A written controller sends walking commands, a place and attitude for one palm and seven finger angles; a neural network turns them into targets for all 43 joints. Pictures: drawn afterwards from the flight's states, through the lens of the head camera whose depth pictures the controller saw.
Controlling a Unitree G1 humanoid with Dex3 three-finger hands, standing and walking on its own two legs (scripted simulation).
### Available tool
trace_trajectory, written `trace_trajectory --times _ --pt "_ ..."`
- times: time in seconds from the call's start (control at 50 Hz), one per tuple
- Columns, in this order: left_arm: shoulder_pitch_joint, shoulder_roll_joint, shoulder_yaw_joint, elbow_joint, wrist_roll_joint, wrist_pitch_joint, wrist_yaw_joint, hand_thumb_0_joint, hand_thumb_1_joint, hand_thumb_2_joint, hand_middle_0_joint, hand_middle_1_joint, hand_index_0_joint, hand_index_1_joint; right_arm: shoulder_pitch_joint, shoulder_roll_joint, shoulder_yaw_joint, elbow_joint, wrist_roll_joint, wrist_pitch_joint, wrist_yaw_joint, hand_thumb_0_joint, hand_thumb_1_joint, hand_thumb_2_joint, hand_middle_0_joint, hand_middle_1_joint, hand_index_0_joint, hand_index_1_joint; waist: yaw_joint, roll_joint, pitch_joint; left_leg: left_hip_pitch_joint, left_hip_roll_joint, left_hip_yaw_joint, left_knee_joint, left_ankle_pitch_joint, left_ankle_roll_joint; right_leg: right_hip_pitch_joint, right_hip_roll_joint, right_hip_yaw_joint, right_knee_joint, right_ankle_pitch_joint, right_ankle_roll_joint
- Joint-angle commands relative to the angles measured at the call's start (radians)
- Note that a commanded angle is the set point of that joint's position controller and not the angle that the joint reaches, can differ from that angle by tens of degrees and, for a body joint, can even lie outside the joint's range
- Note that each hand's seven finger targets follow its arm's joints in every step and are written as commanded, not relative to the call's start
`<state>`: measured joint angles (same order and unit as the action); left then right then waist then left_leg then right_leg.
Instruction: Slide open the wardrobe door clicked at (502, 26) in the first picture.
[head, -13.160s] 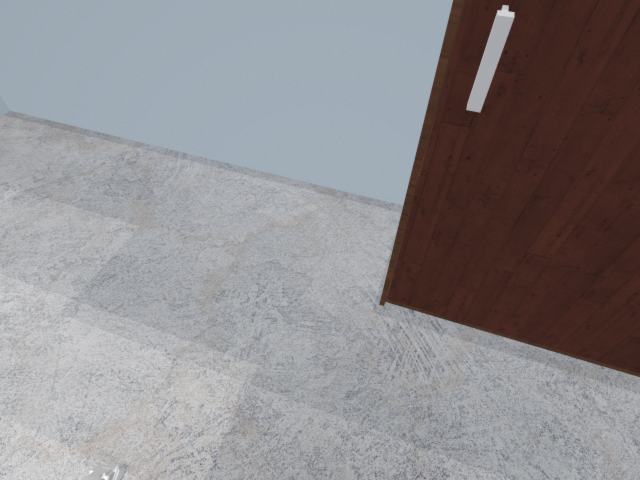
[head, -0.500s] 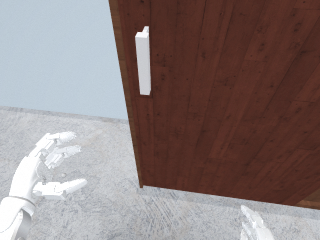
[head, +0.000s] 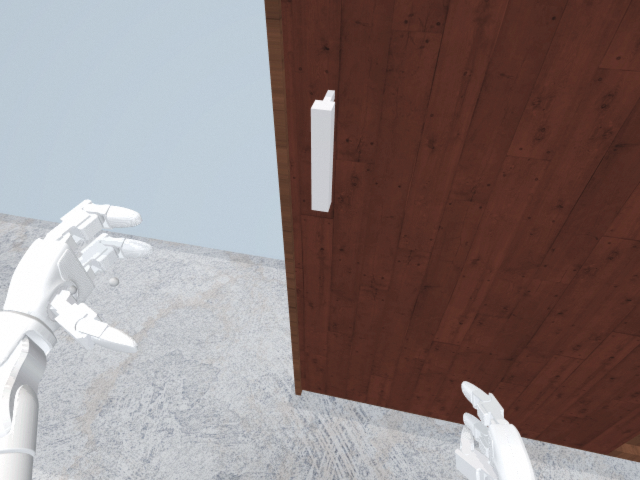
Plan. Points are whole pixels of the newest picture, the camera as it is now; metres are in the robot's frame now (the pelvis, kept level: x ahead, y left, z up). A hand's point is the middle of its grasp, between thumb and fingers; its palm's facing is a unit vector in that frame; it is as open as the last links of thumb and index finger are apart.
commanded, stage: raise the hand with hooked fingers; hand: left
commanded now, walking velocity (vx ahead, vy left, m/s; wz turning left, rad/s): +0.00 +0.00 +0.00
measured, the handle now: (325, 152) +0.52 +0.06 +0.17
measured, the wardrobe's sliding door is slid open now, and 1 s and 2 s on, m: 0.00 0.00 0.00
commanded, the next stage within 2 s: move the hooked fingers beside the handle in 0.72 s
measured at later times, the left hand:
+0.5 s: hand (121, 246) +0.28 +0.26 +0.19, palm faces -0.03 -1.00 -0.09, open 14.0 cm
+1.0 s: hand (134, 233) +0.30 +0.25 +0.19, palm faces -0.03 -1.00 -0.07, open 14.0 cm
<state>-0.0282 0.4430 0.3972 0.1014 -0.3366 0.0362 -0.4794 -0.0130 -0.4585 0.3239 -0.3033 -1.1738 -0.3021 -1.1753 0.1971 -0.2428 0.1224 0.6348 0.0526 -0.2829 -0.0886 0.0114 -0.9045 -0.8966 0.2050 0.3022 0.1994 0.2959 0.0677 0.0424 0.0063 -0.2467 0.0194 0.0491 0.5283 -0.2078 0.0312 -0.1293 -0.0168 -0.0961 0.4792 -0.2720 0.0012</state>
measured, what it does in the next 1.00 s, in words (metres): stands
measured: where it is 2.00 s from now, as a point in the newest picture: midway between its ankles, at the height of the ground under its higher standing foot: outside the picture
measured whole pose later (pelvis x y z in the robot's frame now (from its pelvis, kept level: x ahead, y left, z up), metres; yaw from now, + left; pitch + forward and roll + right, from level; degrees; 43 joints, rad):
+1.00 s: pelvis +0.01 -0.01 +0.00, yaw -1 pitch -4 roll -1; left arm -0.21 0.47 0.42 0.21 -0.32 0.16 -0.50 -0.02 -0.51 0.30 -0.31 -1.20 -0.31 -1.21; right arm 0.20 -0.27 0.11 0.64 0.08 -0.22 -0.09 0.01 -0.91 -0.90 0.20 0.30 0.20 0.30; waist 0.07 0.05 0.00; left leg -0.20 0.03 0.06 0.46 -0.19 0.01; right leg -0.10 -0.01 -0.09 0.43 -0.26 -0.01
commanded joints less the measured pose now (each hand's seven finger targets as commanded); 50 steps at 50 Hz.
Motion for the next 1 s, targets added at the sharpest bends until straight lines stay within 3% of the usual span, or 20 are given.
trace_trajectory --times 0.0,0.02,0.06,0.12,0.16,0.2,0.24,0.28,0.32,0.4,0.44,0.5,0.6,0.62,0.68,0.72,0.8,0.86,0.94,0.98 --pt "-0.339 0.274 0.117 -0.191 -0.025 -0.019 -0.014 0.000 -0.500 0.300 -0.300 -1.200 -0.300 -1.200 -0.123 -0.139 -0.060 -0.152 0.009 -0.047 -0.013 0.000 -0.900 -0.900 0.200 0.300 0.200 0.300 -0.014 0.077 -0.144 0.166 -0.004 -0.104 -0.139 -0.011 -0.008 -0.097 0.043 0.034 -0.109 0.053 -0.030" --pt "-0.350 0.285 0.124 -0.182 -0.025 -0.010 -0.018 0.000 -0.500 0.300 -0.300 -1.200 -0.300 -1.200 -0.126 -0.141 -0.057 -0.151 0.008 -0.044 -0.013 0.000 -0.900 -0.900 0.200 0.300 0.200 0.300 -0.009 0.053 -0.142 0.167 -0.005 -0.100 -0.137 0.007 -0.006 -0.082 0.045 0.038 -0.118 0.066 -0.030" --pt "-0.393 0.295 0.124 -0.172 -0.024 0.005 -0.027 0.000 -0.500 0.300 -0.300 -1.200 -0.300 -1.200 -0.130 -0.140 -0.057 -0.150 0.013 -0.038 -0.012 0.000 -0.900 -0.900 0.200 0.300 0.200 0.300 -0.015 0.081 -0.134 0.175 -0.008 -0.099 -0.148 -0.005 -0.006 -0.089 0.042 0.039 -0.129 0.057 -0.031" --pt "-0.431 0.331 0.142 -0.150 -0.024 0.024 -0.037 0.000 -0.500 0.300 -0.300 -1.200 -0.300 -1.200 -0.137 -0.144 -0.054 -0.153 0.016 -0.032 -0.010 0.000 -0.900 -0.900 0.200 0.300 0.200 0.300 -0.007 0.051 -0.137 0.178 -0.011 -0.097 -0.151 -0.004 -0.003 -0.079 0.043 0.043 -0.142 0.051 -0.030" --pt "-0.466 0.353 0.153 -0.134 -0.020 0.042 -0.043 0.000 -0.500 0.300 -0.300 -1.200 -0.300 -1.200 -0.137 -0.146 -0.055 -0.153 0.017 -0.030 -0.010 0.000 -0.900 -0.900 0.200 0.300 0.200 0.300 -0.009 0.084 -0.144 0.188 -0.015 -0.094 -0.153 0.011 -0.002 -0.077 0.037 0.044 -0.144 0.067 -0.031" --pt "-0.490 0.373 0.166 -0.124 -0.020 0.052 -0.049 0.000 -0.500 0.300 -0.300 -1.200 -0.300 -1.200 -0.136 -0.148 -0.058 -0.157 0.021 -0.027 -0.009 0.000 -0.900 -0.900 0.200 0.300 0.200 0.300 -0.009 0.076 -0.160 0.201 -0.017 -0.094 -0.156 0.016 0.000 -0.071 0.036 0.045 -0.149 0.070 -0.030" --pt "-0.425 0.333 0.142 -0.047 -0.027 0.072 -0.066 0.000 -0.500 0.300 -0.300 -1.200 -0.300 -1.200 -0.130 -0.151 -0.060 -0.152 0.023 -0.023 -0.002 0.000 -0.900 -0.900 0.200 0.300 0.200 0.300 -0.009 0.012 -0.133 0.175 -0.016 -0.083 -0.144 0.033 0.004 -0.079 0.033 0.051 -0.150 0.096 -0.023" --pt "-0.403 0.311 0.121 -0.005 -0.028 0.088 -0.081 0.000 -0.500 0.300 -0.300 -1.200 -0.300 -1.200 -0.128 -0.158 -0.064 -0.154 0.029 -0.016 0.005 0.000 -0.900 -0.900 0.200 0.300 0.200 0.300 -0.011 -0.001 -0.104 0.150 -0.017 -0.075 -0.138 0.011 0.004 -0.105 0.028 0.058 -0.148 0.077 -0.016" --pt "-0.415 0.326 0.132 -0.050 -0.031 0.084 -0.083 0.000 -0.500 0.300 -0.300 -1.200 -0.300 -1.200 -0.138 -0.160 -0.068 -0.169 0.030 -0.016 0.010 0.000 -0.900 -0.900 0.200 0.300 0.200 0.300 -0.003 -0.011 -0.140 0.160 -0.019 -0.070 -0.120 0.026 0.005 -0.097 0.026 0.072 -0.141 0.083 -0.010" --pt "-0.456 0.360 0.169 -0.153 -0.030 0.056 -0.058 0.000 -0.500 0.300 -0.300 -1.200 -0.300 -1.200 -0.138 -0.153 -0.072 -0.183 0.027 -0.021 0.010 0.000 -0.900 -0.900 0.200 0.300 0.200 0.300 -0.002 0.071 -0.199 0.203 -0.023 -0.064 -0.113 0.070 0.005 -0.073 0.029 0.064 -0.126 0.129 -0.017" --pt "-0.448 0.386 0.203 -0.162 -0.034 0.044 -0.040 0.000 -0.500 0.300 -0.300 -1.200 -0.300 -1.200 -0.137 -0.153 -0.072 -0.180 0.021 -0.023 0.008 0.000 -0.900 -0.900 0.200 0.300 0.200 0.300 0.002 0.045 -0.182 0.187 -0.022 -0.064 -0.112 0.078 0.009 -0.068 0.027 0.072 -0.132 0.141 -0.013" --pt "-0.442 0.370 0.195 -0.142 -0.025 0.043 -0.025 0.000 -0.500 0.300 -0.300 -1.200 -0.300 -1.200 -0.132 -0.149 -0.072 -0.174 0.023 -0.023 0.001 0.000 -0.900 -0.900 0.200 0.300 0.200 0.300 0.000 0.073 -0.159 0.190 -0.021 -0.059 -0.124 0.067 0.008 -0.076 0.028 0.065 -0.137 0.133 -0.014" --pt "-0.455 0.339 0.158 -0.122 -0.018 0.062 -0.034 0.000 -0.500 0.300 -0.300 -1.200 -0.300 -1.200 -0.129 -0.149 -0.072 -0.169 0.025 -0.019 -0.007 0.000 -0.900 -0.900 0.200 0.300 0.200 0.300 -0.010 0.067 -0.160 0.202 -0.021 -0.053 -0.123 0.076 0.010 -0.077 0.027 0.070 -0.138 0.159 -0.006" --pt "-0.443 0.333 0.153 -0.118 -0.022 0.063 -0.037 0.000 -0.500 0.300 -0.300 -1.200 -0.300 -1.200 -0.130 -0.149 -0.070 -0.168 0.025 -0.017 -0.006 0.000 -0.900 -0.900 0.200 0.300 0.200 0.300 -0.008 0.029 -0.159 0.199 -0.018 -0.051 -0.114 0.092 0.010 -0.069 0.026 0.076 -0.138 0.177 0.003" --pt "-0.456 0.337 0.154 -0.134 -0.021 0.064 -0.045 0.000 -0.500 0.300 -0.300 -1.200 -0.300 -1.200 -0.134 -0.150 -0.071 -0.171 0.026 -0.017 -0.005 0.000 -0.900 -0.900 0.200 0.300 0.200 0.300 -0.009 0.054 -0.176 0.209 -0.022 -0.052 -0.118 0.098 0.010 -0.068 0.027 0.069 -0.131 0.190 -0.001" --pt "-0.431 0.348 0.171 -0.130 -0.030 0.063 -0.047 0.000 -0.500 0.300 -0.300 -1.200 -0.300 -1.200 -0.133 -0.150 -0.071 -0.172 0.024 -0.014 -0.002 0.000 -0.900 -0.900 0.200 0.300 0.200 0.300 -0.002 0.006 -0.186 0.209 -0.019 -0.051 -0.105 0.122 0.013 -0.060 0.028 0.075 -0.128 0.220 0.007" --pt "-0.445 0.341 0.164 -0.125 -0.026 0.071 -0.047 0.000 -0.500 0.300 -0.300 -1.200 -0.300 -1.200 -0.134 -0.147 -0.071 -0.174 0.027 -0.009 -0.001 0.000 -0.900 -0.900 0.200 0.300 0.200 0.300 -0.006 0.058 -0.182 0.209 -0.022 -0.054 -0.118 0.117 0.008 -0.068 0.031 0.061 -0.122 0.211 -0.006" --pt "-0.528 0.293 0.102 -0.102 -0.021 0.067 -0.037 0.000 -0.500 0.300 -0.300 -1.200 -0.300 -1.200 -0.132 -0.145 -0.068 -0.161 0.029 -0.007 -0.006 0.000 -0.900 -0.900 0.200 0.300 0.200 0.300 -0.029 0.015 -0.140 0.203 -0.015 -0.059 -0.128 0.071 0.007 -0.103 0.035 0.059 -0.136 0.156 -0.006" --pt "-0.554 0.303 0.103 -0.132 -0.008 0.063 -0.016 0.000 -0.500 0.300 -0.300 -1.200 -0.300 -1.200 -0.133 -0.146 -0.071 -0.164 0.024 -0.009 -0.009 0.000 -0.900 -0.900 0.200 0.300 0.200 0.300 -0.017 0.060 -0.205 0.230 -0.018 -0.063 -0.127 0.106 0.006 -0.073 0.030 0.061 -0.126 0.186 -0.018" --pt "-0.580 0.278 0.080 -0.111 -0.002 0.063 -0.004 0.000 -0.500 0.300 -0.300 -1.200 -0.300 -1.200 -0.134 -0.141 -0.067 -0.159 0.024 -0.006 -0.010 0.000 -0.900 -0.900 0.200 0.300 0.200 0.300 -0.023 0.045 -0.187 0.223 -0.015 -0.068 -0.135 0.097 0.002 -0.080 0.032 0.053 -0.126 0.175 -0.021"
